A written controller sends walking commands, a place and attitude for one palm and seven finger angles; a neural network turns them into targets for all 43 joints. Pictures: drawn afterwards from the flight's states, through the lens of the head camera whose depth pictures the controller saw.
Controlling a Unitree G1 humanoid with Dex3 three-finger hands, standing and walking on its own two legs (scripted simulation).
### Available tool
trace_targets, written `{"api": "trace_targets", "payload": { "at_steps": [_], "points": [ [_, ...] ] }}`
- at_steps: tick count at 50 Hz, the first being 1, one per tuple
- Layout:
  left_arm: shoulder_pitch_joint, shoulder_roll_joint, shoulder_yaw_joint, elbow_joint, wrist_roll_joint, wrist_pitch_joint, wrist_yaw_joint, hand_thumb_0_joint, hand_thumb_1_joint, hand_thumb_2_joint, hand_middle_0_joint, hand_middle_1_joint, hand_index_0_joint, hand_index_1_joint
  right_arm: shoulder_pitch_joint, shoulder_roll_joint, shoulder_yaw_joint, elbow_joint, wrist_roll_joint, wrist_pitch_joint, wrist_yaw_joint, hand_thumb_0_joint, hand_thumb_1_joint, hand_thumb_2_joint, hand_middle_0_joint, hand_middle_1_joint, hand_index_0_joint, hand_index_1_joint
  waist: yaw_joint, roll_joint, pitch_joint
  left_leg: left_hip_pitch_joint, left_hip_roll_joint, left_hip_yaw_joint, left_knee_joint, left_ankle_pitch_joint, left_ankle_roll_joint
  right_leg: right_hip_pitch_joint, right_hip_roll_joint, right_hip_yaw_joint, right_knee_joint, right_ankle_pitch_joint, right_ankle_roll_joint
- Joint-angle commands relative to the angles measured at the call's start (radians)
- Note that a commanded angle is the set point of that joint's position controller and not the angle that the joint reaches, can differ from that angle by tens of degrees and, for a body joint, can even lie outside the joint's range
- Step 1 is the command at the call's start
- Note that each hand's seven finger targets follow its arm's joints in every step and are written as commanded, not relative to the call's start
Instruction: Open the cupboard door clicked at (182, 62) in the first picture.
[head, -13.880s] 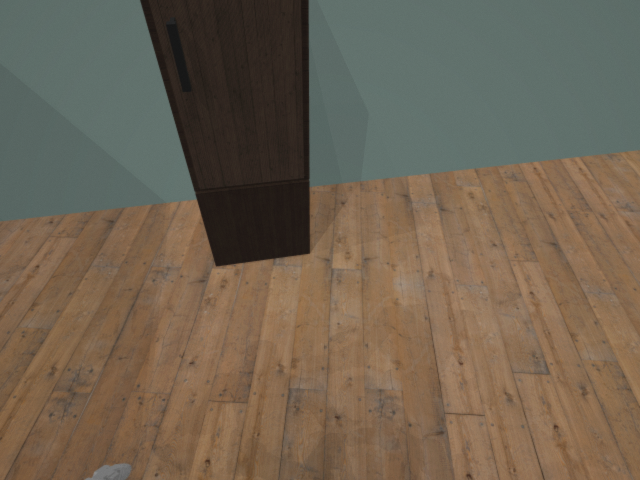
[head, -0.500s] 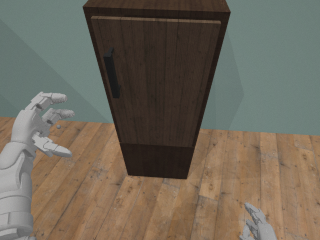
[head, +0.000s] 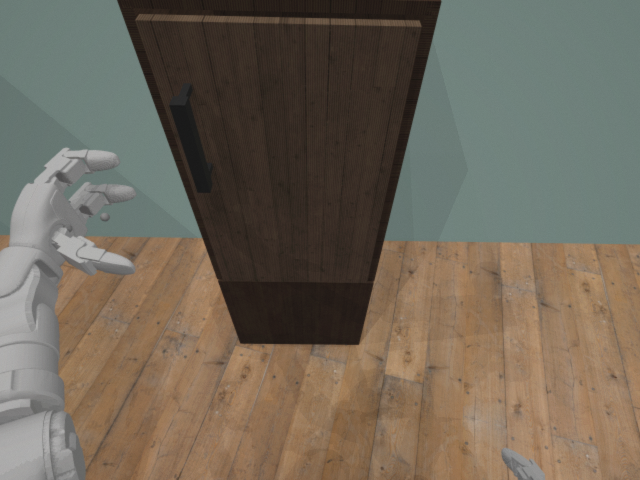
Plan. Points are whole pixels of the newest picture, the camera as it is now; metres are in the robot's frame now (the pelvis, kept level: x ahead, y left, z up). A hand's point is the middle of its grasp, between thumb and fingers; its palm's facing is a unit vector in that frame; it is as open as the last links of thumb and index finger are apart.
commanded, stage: move the hooked fingers beside the handle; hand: left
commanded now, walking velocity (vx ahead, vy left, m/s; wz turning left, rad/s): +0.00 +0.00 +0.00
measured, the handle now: (196, 141) +0.55 +0.20 +0.11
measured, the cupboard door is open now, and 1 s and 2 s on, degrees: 0 0 0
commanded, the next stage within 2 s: none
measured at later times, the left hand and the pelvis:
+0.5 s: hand (120, 181) +0.44 +0.27 +0.13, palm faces +0.00 -1.00 -0.01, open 14.0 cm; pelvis -0.01 +0.01 -0.01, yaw -1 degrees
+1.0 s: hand (142, 146) +0.52 +0.27 +0.12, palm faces +0.00 -1.00 -0.01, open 14.0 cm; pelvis +0.01 +0.02 -0.02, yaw -3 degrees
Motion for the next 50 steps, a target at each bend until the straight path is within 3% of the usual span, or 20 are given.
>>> {"api": "trace_targets", "payload": {
  "at_steps": [1, 4, 7, 10, 12, 15, 16, 17, 20, 25, 27, 29, 30, 33, 36, 40, 42, 46, 47, 50],
  "points": [
    [-0.429, 0.272, 0.018, -0.132, -0.026, -0.062, -0.016, 0.000, -0.500, 0.300, -0.300, -1.200, -0.300, -1.200, 0.017, -0.152, -0.062, -0.111, 0.006, -0.033, -0.015, 0.000, -0.900, -0.900, 0.200, 0.300, 0.200, 0.300, -0.023, 0.034, -0.272, 0.083, -0.049, -0.007, -0.074, 0.294, 0.039, 0.121, 0.039, 0.022, -0.049, 0.309, -0.026],
    [-0.476, 0.317, 0.044, -0.067, -0.010, -0.063, -0.003, 0.000, -0.500, 0.300, -0.300, -1.200, -0.300, -1.200, 0.028, -0.161, -0.064, -0.106, 0.006, -0.019, -0.011, 0.000, -0.900, -0.900, 0.200, 0.300, 0.200, 0.300, -0.021, 0.045, -0.269, 0.050, -0.050, -0.009, -0.074, 0.257, 0.038, 0.104, 0.033, 0.026, -0.047, 0.275, -0.025],
    [-0.539, 0.373, 0.070, -0.041, 0.011, -0.085, 0.012, 0.000, -0.500, 0.300, -0.300, -1.200, -0.300, -1.200, 0.045, -0.162, -0.066, -0.104, 0.000, -0.004, -0.007, 0.000, -0.900, -0.900, 0.200, 0.300, 0.200, 0.300, -0.022, 0.047, -0.328, 0.039, -0.050, -0.006, -0.057, 0.276, 0.040, 0.128, 0.032, 0.036, -0.030, 0.299, -0.022],
    [-0.563, 0.369, 0.059, -0.038, 0.023, -0.119, 0.015, 0.000, -0.500, 0.300, -0.300, -1.200, -0.300, -1.200, 0.054, -0.157, -0.065, -0.110, -0.002, 0.008, -0.001, 0.000, -0.900, -0.900, 0.200, 0.300, 0.200, 0.300, -0.022, 0.075, -0.378, 0.051, -0.051, 0.001, -0.043, 0.305, 0.041, 0.140, 0.035, 0.043, -0.015, 0.338, -0.021],
    [-0.582, 0.420, 0.095, 0.011, 0.025, -0.132, 0.014, 0.000, -0.500, 0.300, -0.300, -1.200, -0.300, -1.200, 0.064, -0.162, -0.065, -0.103, -0.002, 0.020, -0.001, 0.000, -0.900, -0.900, 0.200, 0.300, 0.200, 0.300, -0.026, 0.054, -0.367, 0.017, -0.048, 0.004, -0.035, 0.293, 0.043, 0.144, 0.037, 0.047, -0.012, 0.338, -0.019],
    [-0.629, 0.428, 0.086, 0.089, 0.034, -0.135, -0.002, 0.000, -0.500, 0.300, -0.300, -1.200, -0.300, -1.200, 0.076, -0.168, -0.064, -0.095, -0.001, 0.036, 0.000, 0.000, -0.900, -0.900, 0.200, 0.300, 0.200, 0.300, -0.044, 0.044, -0.340, -0.016, -0.047, 0.006, -0.032, 0.263, 0.045, 0.120, 0.036, 0.049, -0.012, 0.324, -0.015],
    [-0.639, 0.453, 0.101, 0.091, 0.035, -0.141, -0.009, 0.000, -0.500, 0.300, -0.300, -1.200, -0.300, -1.200, 0.082, -0.171, -0.066, -0.096, -0.002, 0.041, -0.001, 0.000, -0.900, -0.900, 0.200, 0.300, 0.200, 0.300, -0.037, 0.050, -0.360, -0.016, -0.048, 0.004, -0.027, 0.280, 0.046, 0.134, 0.038, 0.050, -0.003, 0.335, -0.019],
    [-0.640, 0.451, 0.088, 0.100, 0.045, -0.140, -0.016, 0.000, -0.500, 0.300, -0.300, -1.200, -0.300, -1.200, 0.082, -0.168, -0.065, -0.097, -0.001, 0.045, -0.001, 0.000, -0.900, -0.900, 0.200, 0.300, 0.200, 0.300, -0.037, 0.109, -0.365, -0.006, -0.049, 0.006, -0.025, 0.282, 0.043, 0.113, 0.037, 0.050, -0.002, 0.332, -0.021],
    [-0.694, 0.407, 0.032, 0.122, 0.054, -0.144, -0.028, 0.000, -0.500, 0.300, -0.300, -1.200, -0.300, -1.200, 0.101, -0.170, -0.066, -0.088, -0.004, 0.055, 0.002, 0.000, -0.900, -0.900, 0.200, 0.300, 0.200, 0.300, -0.064, 0.096, -0.349, -0.003, -0.045, -0.002, -0.022, 0.265, 0.043, 0.058, 0.041, 0.040, -0.006, 0.295, -0.019],
    [-0.757, 0.427, 0.047, 0.181, 0.041, -0.146, -0.035, 0.000, -0.500, 0.300, -0.300, -1.200, -0.300, -1.200, 0.133, -0.182, -0.070, -0.070, -0.006, 0.075, -0.003, 0.000, -0.900, -0.900, 0.200, 0.300, 0.200, 0.300, -0.086, 0.047, -0.361, -0.013, -0.038, -0.014, -0.014, 0.250, 0.045, 0.025, 0.046, 0.033, -0.004, 0.268, -0.016],
    [-0.803, 0.449, 0.050, 0.191, 0.052, -0.149, -0.030, 0.000, -0.500, 0.300, -0.300, -1.200, -0.300, -1.200, 0.143, -0.184, -0.067, -0.064, -0.010, 0.080, -0.002, 0.000, -0.900, -0.900, 0.200, 0.300, 0.200, 0.300, -0.088, 0.095, -0.362, -0.007, -0.038, -0.021, -0.011, 0.252, 0.043, 0.002, 0.047, 0.032, 0.000, 0.254, -0.020],
    [-0.827, 0.468, 0.046, 0.229, 0.077, -0.143, -0.015, 0.000, -0.500, 0.300, -0.300, -1.200, -0.300, -1.200, 0.156, -0.188, -0.065, -0.055, -0.011, 0.089, -0.003, 0.000, -0.900, -0.900, 0.200, 0.300, 0.200, 0.300, -0.103, 0.069, -0.339, -0.030, -0.035, -0.028, -0.008, 0.222, 0.045, -0.030, 0.046, 0.030, -0.003, 0.216, -0.016],
    [-0.849, 0.468, 0.033, 0.231, 0.092, -0.143, -0.007, 0.000, -0.500, 0.300, -0.300, -1.200, -0.300, -1.200, 0.160, -0.186, -0.065, -0.054, -0.012, 0.090, -0.002, 0.000, -0.900, -0.900, 0.200, 0.300, 0.200, 0.300, -0.108, 0.096, -0.341, -0.034, -0.036, -0.028, -0.007, 0.213, 0.045, -0.040, 0.044, 0.032, -0.002, 0.202, -0.016],
    [-0.892, 0.502, 0.052, 0.225, 0.108, -0.160, 0.013, 0.000, -0.500, 0.300, -0.300, -1.200, -0.300, -1.200, 0.178, -0.185, -0.064, -0.051, -0.018, 0.098, 0.001, 0.000, -0.900, -0.900, 0.200, 0.300, 0.200, 0.300, -0.111, 0.145, -0.404, 0.002, -0.032, -0.034, 0.008, 0.252, 0.040, -0.049, 0.048, 0.030, 0.011, 0.217, -0.019],
    [-0.930, 0.532, 0.071, 0.245, 0.110, -0.168, 0.022, 0.000, -0.500, 0.300, -0.300, -1.200, -0.300, -1.200, 0.203, -0.191, -0.061, -0.047, -0.024, 0.110, 0.003, 0.000, -0.900, -0.900, 0.200, 0.300, 0.200, 0.300, -0.121, 0.116, -0.433, 0.000, -0.027, -0.044, 0.017, 0.289, 0.040, -0.045, 0.055, 0.024, 0.026, 0.243, -0.020],
    [-0.958, 0.569, 0.069, 0.310, 0.144, -0.145, 0.023, 0.000, -0.500, 0.300, -0.300, -1.200, -0.300, -1.200, 0.223, -0.194, -0.057, -0.043, -0.026, 0.126, 0.008, 0.000, -0.900, -0.900, 0.200, 0.300, 0.200, 0.300, -0.135, 0.155, -0.418, -0.030, -0.025, -0.039, 0.029, 0.289, 0.041, -0.069, 0.052, 0.027, 0.025, 0.244, -0.016],
    [-0.965, 0.616, 0.097, 0.322, 0.153, -0.141, 0.023, 0.000, -0.500, 0.300, -0.300, -1.200, -0.300, -1.200, 0.241, -0.198, -0.058, -0.046, -0.030, 0.136, 0.010, 0.000, -0.900, -0.900, 0.200, 0.300, 0.200, 0.300, -0.130, 0.154, -0.440, -0.029, -0.023, -0.041, 0.038, 0.326, 0.041, -0.059, 0.055, 0.027, 0.033, 0.272, -0.016],
    [-0.854, 0.582, 0.105, 0.314, 0.137, -0.144, 0.000, 0.000, -0.500, 0.300, -0.300, -1.200, -0.300, -1.200, 0.268, -0.195, -0.063, -0.068, -0.037, 0.157, 0.021, 0.000, -0.900, -0.900, 0.200, 0.300, 0.200, 0.300, -0.106, 0.142, -0.519, 0.021, -0.019, -0.033, 0.056, 0.464, 0.039, -0.026, 0.065, 0.021, 0.050, 0.373, -0.020],
    [-0.845, 0.604, 0.122, 0.289, 0.130, -0.148, -0.007, 0.000, -0.500, 0.300, -0.300, -1.200, -0.300, -1.200, 0.265, -0.197, -0.065, -0.071, -0.037, 0.164, 0.024, 0.000, -0.900, -0.900, 0.200, 0.300, 0.200, 0.300, -0.098, 0.144, -0.531, 0.023, -0.015, -0.034, 0.058, 0.489, 0.035, -0.016, 0.064, 0.021, 0.052, 0.393, -0.018],
    [-0.776, 0.557, 0.112, 0.243, 0.107, -0.139, -0.030, 0.000, -0.500, 0.300, -0.300, -1.200, -0.300, -1.200, 0.260, -0.193, -0.074, -0.086, -0.035, 0.184, 0.035, 0.000, -0.900, -0.900, 0.200, 0.300, 0.200, 0.300, -0.083, 0.154, -0.525, 0.041, -0.013, -0.024, 0.059, 0.520, 0.037, -0.013, 0.069, 0.016, 0.048, 0.413, -0.018]
  ]
}}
